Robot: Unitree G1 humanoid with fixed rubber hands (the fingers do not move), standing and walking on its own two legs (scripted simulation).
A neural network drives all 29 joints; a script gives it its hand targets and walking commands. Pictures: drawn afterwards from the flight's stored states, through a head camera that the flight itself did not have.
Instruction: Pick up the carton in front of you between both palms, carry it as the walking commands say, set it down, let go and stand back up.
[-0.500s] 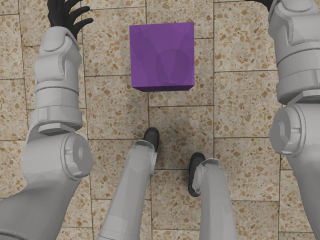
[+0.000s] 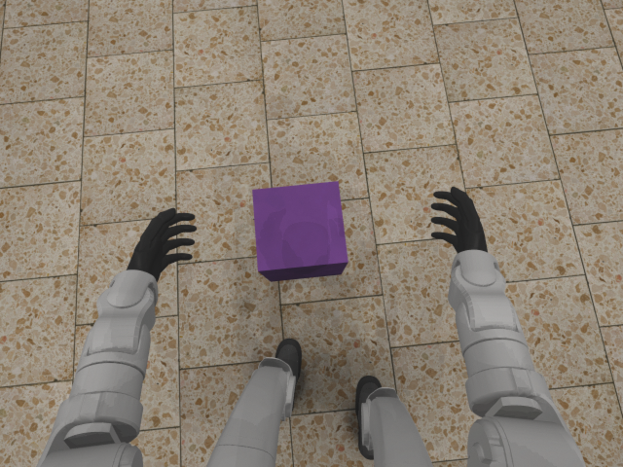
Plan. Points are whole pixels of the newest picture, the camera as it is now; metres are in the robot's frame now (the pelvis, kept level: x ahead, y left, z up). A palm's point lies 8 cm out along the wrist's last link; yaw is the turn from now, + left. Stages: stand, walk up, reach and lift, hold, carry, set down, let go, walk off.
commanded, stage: let go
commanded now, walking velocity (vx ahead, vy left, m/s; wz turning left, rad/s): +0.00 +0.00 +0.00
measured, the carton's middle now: (301, 236) +0.49 +0.11 -0.60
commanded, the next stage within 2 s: stand in 1.02 s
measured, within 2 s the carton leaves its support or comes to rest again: neither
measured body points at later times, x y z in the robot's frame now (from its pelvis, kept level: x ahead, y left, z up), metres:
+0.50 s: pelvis +0.05 -0.03 +0.05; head +0.12 -0.03 +0.50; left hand +0.21 +0.22 -0.03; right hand +0.28 -0.23 -0.04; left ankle +0.07 +0.10 -0.69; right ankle +0.00 -0.14 -0.69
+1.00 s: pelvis +0.06 -0.03 +0.05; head +0.07 -0.02 +0.50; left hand +0.22 +0.23 -0.02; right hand +0.25 -0.25 -0.02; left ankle +0.07 +0.10 -0.69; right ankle +0.00 -0.14 -0.69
